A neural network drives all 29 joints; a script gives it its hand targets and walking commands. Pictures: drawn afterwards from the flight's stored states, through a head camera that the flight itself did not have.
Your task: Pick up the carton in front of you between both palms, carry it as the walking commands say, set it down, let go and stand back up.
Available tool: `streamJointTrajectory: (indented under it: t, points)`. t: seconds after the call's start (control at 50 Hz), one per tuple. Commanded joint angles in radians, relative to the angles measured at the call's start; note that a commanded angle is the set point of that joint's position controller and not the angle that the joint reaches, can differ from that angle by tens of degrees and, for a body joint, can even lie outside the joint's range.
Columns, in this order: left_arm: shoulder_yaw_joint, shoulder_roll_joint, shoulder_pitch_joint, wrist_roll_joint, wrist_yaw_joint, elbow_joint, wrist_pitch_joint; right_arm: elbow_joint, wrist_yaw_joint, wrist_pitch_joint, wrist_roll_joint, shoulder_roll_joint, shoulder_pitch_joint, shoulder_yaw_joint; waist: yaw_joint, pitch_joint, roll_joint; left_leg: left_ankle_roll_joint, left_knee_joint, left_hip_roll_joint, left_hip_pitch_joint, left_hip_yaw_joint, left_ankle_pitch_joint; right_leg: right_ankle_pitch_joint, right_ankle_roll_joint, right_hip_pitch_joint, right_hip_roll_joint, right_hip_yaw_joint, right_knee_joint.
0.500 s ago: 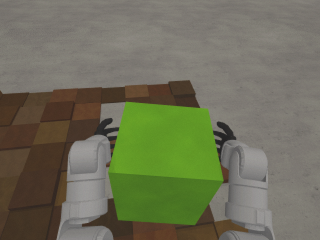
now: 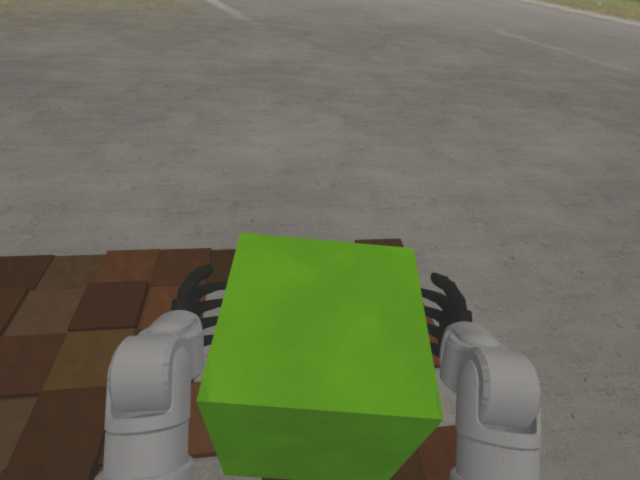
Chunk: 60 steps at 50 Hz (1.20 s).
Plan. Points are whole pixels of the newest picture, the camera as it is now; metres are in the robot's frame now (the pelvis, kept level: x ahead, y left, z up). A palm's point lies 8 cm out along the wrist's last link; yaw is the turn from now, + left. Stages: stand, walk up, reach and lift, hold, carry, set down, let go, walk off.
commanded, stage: carry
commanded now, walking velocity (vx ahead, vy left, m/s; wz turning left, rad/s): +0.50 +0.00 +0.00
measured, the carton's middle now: (315, 365) +0.28 +0.01 +0.04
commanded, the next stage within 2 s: none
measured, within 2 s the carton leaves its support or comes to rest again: neither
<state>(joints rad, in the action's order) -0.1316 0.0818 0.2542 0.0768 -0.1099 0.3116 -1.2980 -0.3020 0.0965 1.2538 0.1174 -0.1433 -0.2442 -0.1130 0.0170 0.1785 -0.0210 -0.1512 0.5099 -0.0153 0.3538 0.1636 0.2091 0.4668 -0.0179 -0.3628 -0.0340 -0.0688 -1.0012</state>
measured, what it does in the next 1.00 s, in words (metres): goes down: right foot, then left foot 0.03 m lower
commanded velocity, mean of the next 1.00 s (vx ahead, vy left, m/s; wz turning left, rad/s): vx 0.50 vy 0.00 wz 0.00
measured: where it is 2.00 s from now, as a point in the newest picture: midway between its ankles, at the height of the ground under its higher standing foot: (322, 284)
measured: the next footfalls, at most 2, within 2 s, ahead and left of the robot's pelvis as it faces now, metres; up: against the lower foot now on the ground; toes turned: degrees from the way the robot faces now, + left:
right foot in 0.30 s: +0.36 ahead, -0.14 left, +0.00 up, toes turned -5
left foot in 0.72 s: +0.60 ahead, +0.04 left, -0.04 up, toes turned +4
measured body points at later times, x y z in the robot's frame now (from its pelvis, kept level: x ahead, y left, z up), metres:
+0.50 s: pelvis +0.27 -0.05 -0.01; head +0.34 -0.07 +0.44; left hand +0.68 +0.11 +0.12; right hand +0.71 -0.19 +0.12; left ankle +0.23 +0.07 -0.67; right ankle +0.32 -0.13 -0.74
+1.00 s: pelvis +0.59 -0.04 -0.03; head +0.67 -0.03 +0.41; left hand +0.98 +0.10 +0.04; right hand +0.96 -0.21 +0.05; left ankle +0.56 +0.04 -0.77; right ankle +0.65 -0.18 -0.70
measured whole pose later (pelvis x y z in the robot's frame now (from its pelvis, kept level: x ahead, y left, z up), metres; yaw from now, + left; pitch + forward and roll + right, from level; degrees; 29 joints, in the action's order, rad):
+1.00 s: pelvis +0.59 -0.04 -0.03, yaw +0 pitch +6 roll -1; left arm -0.23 0.04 0.63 0.07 -0.14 -0.01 -1.19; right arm -0.01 0.13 1.15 0.05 -0.05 -0.60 -0.23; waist 0.07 -0.04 0.00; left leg -0.07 0.51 0.01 0.31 0.07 0.31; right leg 0.39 -0.01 -0.72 -0.04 -0.02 -1.05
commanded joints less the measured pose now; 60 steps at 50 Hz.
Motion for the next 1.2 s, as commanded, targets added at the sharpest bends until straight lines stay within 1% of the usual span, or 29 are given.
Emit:
streamJointTrajectory:
  t: [0.0,0.04,0.1,0.16,0.22,0.28,0.3,0.32,0.34,0.38,0.4,0.5,0.56,0.62,0.66,0.7,0.72,0.74,0.76,0.78,0.84,0.9,0.96,1.04,1.1,1.12,1.14,1.16,1.18]
  points:
    - [0.696,0.815,0.723,-0.436,0.244,0.050,0.009,-0.106,-0.219,0.022,-0.454,-0.722,-0.710,0.677,0.029,0.176,0.095,-0.036,-0.254,-0.299,-0.387,-0.437,-0.073,-0.103,-0.021,-0.340,-0.054,0.076,-0.003]
    - [0.664,0.789,0.812,-0.419,0.209,0.012,0.004,-0.065,-0.217,0.032,-0.498,-0.698,-0.810,0.670,0.035,0.189,0.152,-0.038,-0.274,-0.255,-0.363,-0.350,-0.039,-0.168,-0.007,-0.313,-0.032,0.040,0.078]
    - [0.591,0.738,0.921,-0.380,0.163,-0.082,-0.011,0.049,-0.213,0.045,-0.536,-0.662,-0.952,0.624,0.047,0.172,0.147,-0.063,-0.275,-0.238,-0.379,-0.300,-0.083,-0.252,0.002,-0.340,-0.029,0.012,0.210]
    - [0.512,0.703,1.048,-0.356,0.137,-0.201,-0.024,0.205,-0.207,0.049,-0.550,-0.661,-1.087,0.556,0.055,0.147,0.154,-0.045,-0.225,-0.202,-0.360,-0.220,-0.184,-0.358,-0.012,-0.304,-0.006,-0.028,0.334]
    - [0.443,0.704,1.185,-0.359,0.130,-0.325,-0.028,0.357,-0.198,0.045,-0.550,-0.695,-1.213,0.487,0.043,0.147,0.174,-0.003,-0.146,-0.191,-0.364,-0.162,-0.253,-0.531,-0.045,-0.222,-0.017,0.013,0.427]
    - [0.362,0.726,1.297,-0.377,0.139,-0.461,-0.024,0.484,-0.184,0.038,-0.534,-0.738,-1.332,0.403,-0.025,0.208,0.122,0.067,0.081,-0.145,-0.351,-0.076,-0.452,-0.596,-0.064,0.029,0.020,-0.045,0.546]
    - [0.332,0.738,1.330,-0.382,0.144,-0.505,-0.020,0.524,-0.179,0.038,-0.527,-0.756,-1.363,0.375,-0.058,0.259,0.033,0.105,0.287,-0.088,-0.281,-0.028,-0.435,-0.613,-0.065,0.228,0.050,-0.095,0.571]
    - [0.318,0.740,1.374,-0.383,0.149,-0.529,-0.006,0.540,-0.170,0.036,-0.528,-0.797,-1.424,0.356,-0.066,0.373,-0.205,0.144,0.569,-0.009,0.078,-0.053,-0.192,-0.630,-0.177,0.621,-0.102,0.163,0.511]
    - [0.302,0.776,1.353,-0.398,0.154,-0.554,0.004,0.524,-0.162,0.041,-0.528,-0.815,-1.457,0.340,-0.112,0.432,-0.332,0.158,0.749,0.083,0.342,-0.100,0.295,-0.556,-0.241,0.750,-0.231,0.460,0.543]
    - [0.299,0.867,1.451,-0.438,0.164,-0.515,0.013,0.533,-0.146,0.042,-0.517,-0.874,-1.506,0.323,-0.119,0.378,-0.104,0.126,0.760,0.015,0.394,-0.205,0.245,-0.518,-0.222,0.623,-0.232,0.423,0.569]
    - [0.308,0.908,1.514,-0.460,0.170,-0.475,0.019,0.531,-0.142,0.042,-0.507,-0.908,-1.508,0.311,-0.113,0.356,-0.070,0.121,0.697,-0.002,0.398,-0.202,0.219,-0.555,-0.207,0.587,-0.229,0.390,0.572]
    - [0.341,1.053,1.549,-0.493,0.198,-0.381,0.036,0.517,-0.121,0.032,-0.420,-0.973,-1.403,0.277,-0.105,0.395,-0.142,0.129,0.457,-0.001,0.392,-0.182,0.101,-0.624,-0.214,0.585,-0.194,0.273,0.562]
    - [0.393,1.096,1.481,-0.487,0.208,-0.328,0.057,0.487,-0.126,0.012,-0.365,-0.979,-1.295,0.293,-0.120,0.391,-0.115,0.146,0.273,-0.021,0.410,-0.190,-0.069,-0.597,-0.190,0.622,-0.167,0.226,0.535]
    - [0.487,1.123,1.431,-0.489,0.211,-0.234,0.085,0.401,-0.138,-0.013,-0.340,-0.974,-1.224,0.350,-0.126,0.344,-0.073,0.147,-0.017,0.010,0.191,-0.119,-0.290,-0.570,-0.141,0.493,-0.098,0.128,0.519]
    - [0.557,1.128,1.380,-0.493,0.210,-0.196,0.101,0.369,-0.152,-0.026,-0.332,-0.964,-1.162,0.394,-0.082,0.333,-0.045,0.127,-0.124,0.012,-0.032,-0.054,-0.428,-0.601,-0.114,0.378,-0.079,0.067,0.429]
    - [0.606,1.110,1.321,-0.490,0.215,-0.200,0.109,0.377,-0.173,-0.040,-0.327,-0.935,-1.076,0.422,0.019,0.363,0.053,0.118,-0.143,0.008,-0.412,-0.019,-0.465,-0.599,-0.057,0.147,-0.008,-0.001,0.172]
    - [0.617,1.090,1.284,-0.478,0.222,-0.219,0.110,0.388,-0.185,-0.044,-0.329,-0.914,-1.048,0.426,0.035,0.362,0.152,0.110,-0.045,-0.142,-0.596,-0.196,-0.682,-0.086,-0.037,-0.076,0.046,0.013,0.010]
    - [0.618,1.084,1.267,-0.482,0.222,-0.262,0.100,0.428,-0.191,-0.047,-0.318,-0.872,-1.002,0.424,0.023,0.486,0.291,-0.019,0.133,-0.320,-0.913,-0.439,-0.921,0.141,-0.017,-0.331,0.067,0.081,-0.167]
    - [0.611,1.062,1.193,-0.466,0.221,-0.285,0.099,0.447,-0.195,-0.056,-0.326,-0.861,-0.955,0.435,0.069,0.583,0.340,-0.155,0.031,-0.406,-0.954,-0.643,-0.537,0.154,-0.009,-0.456,0.074,0.108,-0.373]
    - [0.617,1.062,1.202,-0.464,0.222,-0.271,0.104,0.406,-0.202,-0.065,-0.351,-0.898,-0.971,0.467,0.075,0.565,0.251,-0.154,-0.025,-0.370,-0.899,-0.650,-0.311,0.088,-0.010,-0.508,0.028,0.124,-0.393]
    - [0.624,1.081,1.231,-0.457,0.214,-0.216,0.129,0.222,-0.211,-0.088,-0.471,-0.998,-1.165,0.586,0.059,0.431,0.089,-0.110,-0.055,-0.305,-0.689,-0.527,-0.494,0.015,0.016,-0.494,-0.012,0.089,-0.261]
    - [0.619,1.059,1.138,-0.422,0.188,-0.225,0.150,0.143,-0.213,-0.105,-0.546,-1.014,-1.204,0.651,0.053,0.419,0.110,-0.087,-0.035,-0.262,-0.615,-0.442,-0.478,0.037,0.011,-0.455,-0.003,0.051,-0.165]
    - [0.604,1.008,1.064,-0.376,0.168,-0.231,0.161,0.151,-0.222,-0.111,-0.560,-0.988,-1.159,0.661,0.066,0.370,0.144,-0.072,-0.027,-0.220,-0.594,-0.363,-0.550,-0.136,0.011,-0.476,-0.004,0.033,-0.002]
    - [0.590,0.932,1.066,-0.348,0.161,-0.218,0.157,0.185,-0.234,-0.105,-0.569,-0.947,-1.144,0.661,0.065,0.287,0.175,-0.021,-0.048,-0.182,-0.451,-0.246,-0.609,-0.290,0.005,-0.256,0.041,-0.043,0.330]
    - [0.578,0.883,1.112,-0.371,0.161,-0.205,0.132,0.190,-0.225,-0.083,-0.572,-0.899,-1.166,0.645,-0.013,0.365,0.149,0.076,0.169,-0.130,-0.266,-0.106,-0.688,-0.383,-0.057,0.222,0.085,-0.120,0.507]
    - [0.562,0.853,1.086,-0.370,0.162,-0.223,0.122,0.195,-0.221,-0.069,-0.572,-0.876,-1.181,0.635,-0.065,0.451,0.048,0.122,0.356,-0.084,-0.059,-0.087,-0.422,-0.334,-0.123,0.477,-0.074,0.119,0.514]
    - [0.546,0.818,1.097,-0.364,0.160,-0.234,0.120,0.200,-0.219,-0.052,-0.574,-0.877,-1.193,0.617,-0.089,0.534,-0.253,0.162,0.618,0.065,0.231,-0.099,0.097,-0.512,-0.267,0.709,-0.314,0.569,0.554]
    - [0.548,0.824,1.095,-0.381,0.160,-0.225,0.107,0.207,-0.214,-0.040,-0.572,-0.870,-1.218,0.609,-0.086,0.517,-0.290,0.140,0.779,0.072,0.352,-0.186,0.330,-0.579,-0.300,0.743,-0.324,0.636,0.579]
    - [0.552,0.833,1.148,-0.406,0.163,-0.195,0.096,0.208,-0.207,-0.032,-0.568,-0.874,-1.243,0.598,-0.089,0.456,-0.208,0.125,0.829,0.035,0.421,-0.211,0.325,-0.637,-0.278,0.723,-0.299,0.549,0.547]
